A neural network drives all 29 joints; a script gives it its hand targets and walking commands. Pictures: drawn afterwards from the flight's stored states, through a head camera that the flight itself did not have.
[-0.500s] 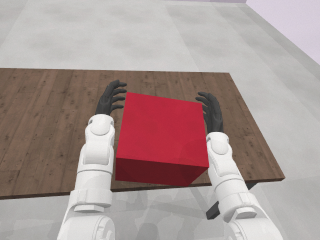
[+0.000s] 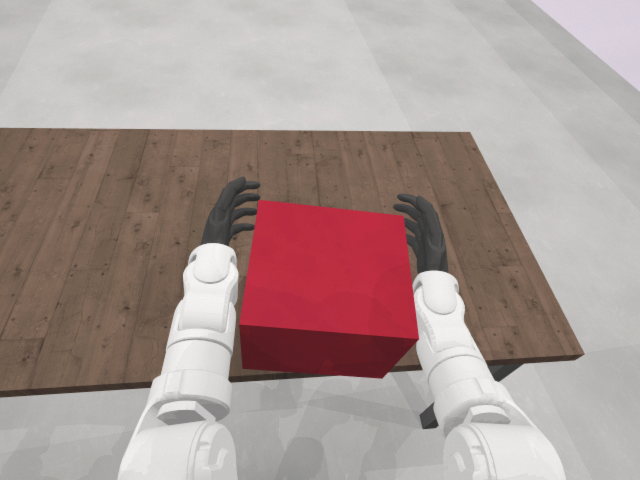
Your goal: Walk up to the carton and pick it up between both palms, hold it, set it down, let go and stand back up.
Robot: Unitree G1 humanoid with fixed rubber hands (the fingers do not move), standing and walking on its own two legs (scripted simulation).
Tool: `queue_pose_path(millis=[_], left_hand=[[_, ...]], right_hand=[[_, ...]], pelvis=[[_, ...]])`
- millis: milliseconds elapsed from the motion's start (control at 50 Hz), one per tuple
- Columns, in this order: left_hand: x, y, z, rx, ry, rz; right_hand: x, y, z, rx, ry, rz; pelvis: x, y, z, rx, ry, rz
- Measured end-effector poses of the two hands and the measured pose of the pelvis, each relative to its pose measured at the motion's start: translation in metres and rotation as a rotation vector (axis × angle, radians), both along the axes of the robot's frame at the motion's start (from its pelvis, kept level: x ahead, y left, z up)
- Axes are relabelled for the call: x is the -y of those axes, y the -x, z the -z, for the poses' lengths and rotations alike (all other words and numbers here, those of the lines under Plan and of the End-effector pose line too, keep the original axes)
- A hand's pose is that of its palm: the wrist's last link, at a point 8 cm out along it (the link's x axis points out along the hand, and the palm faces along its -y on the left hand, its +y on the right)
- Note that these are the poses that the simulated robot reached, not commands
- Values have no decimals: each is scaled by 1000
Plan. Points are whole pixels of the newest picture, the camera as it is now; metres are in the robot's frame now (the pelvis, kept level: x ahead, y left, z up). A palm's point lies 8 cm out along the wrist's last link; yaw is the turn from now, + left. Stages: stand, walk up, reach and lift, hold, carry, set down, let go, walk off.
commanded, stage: set down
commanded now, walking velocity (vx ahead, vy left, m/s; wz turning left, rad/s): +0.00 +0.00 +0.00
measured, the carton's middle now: (322, 292) +0.32 +0.02 +0.04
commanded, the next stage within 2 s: none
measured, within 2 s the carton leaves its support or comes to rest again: rests again in 1.26 s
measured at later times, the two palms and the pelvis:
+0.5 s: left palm (222, 256) +0.36 +0.15 +0.04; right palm (422, 271) +0.36 -0.12 +0.04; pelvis +0.00 +0.00 +0.00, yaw -1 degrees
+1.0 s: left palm (222, 270) +0.36 +0.16 +0.00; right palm (412, 277) +0.37 -0.11 +0.01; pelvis +0.00 +0.01 -0.01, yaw -1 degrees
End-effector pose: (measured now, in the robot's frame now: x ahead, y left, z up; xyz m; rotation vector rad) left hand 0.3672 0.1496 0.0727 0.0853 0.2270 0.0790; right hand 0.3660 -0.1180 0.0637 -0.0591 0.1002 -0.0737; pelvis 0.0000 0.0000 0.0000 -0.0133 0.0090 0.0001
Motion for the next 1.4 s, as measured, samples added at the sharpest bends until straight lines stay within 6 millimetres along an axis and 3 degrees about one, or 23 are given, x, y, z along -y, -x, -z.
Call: queue_pose_path(millis=[240, 780, 1300, 1400], left_hand=[[2, -1, 23, -21, 2, -5], [-7, 4, 51, -9, 19, -35], [-9, 3, 93, -52, 10, -58], [-6, 2, 94, -31, 17, -48]], right_hand=[[2, -2, 18, -23, 10, 0], [-9, -3, 35, -34, 9, -15], [-10, -8, 79, -92, -8, -32], [-8, -7, 82, -82, -4, -29]], pelvis=[[0, -1, 0, -60, 1, 8], [-5, 6, 3, -153, 6, 14], [-3, -2, 9, -277, 10, 15], [-3, -1, 10, -297, 13, 9]])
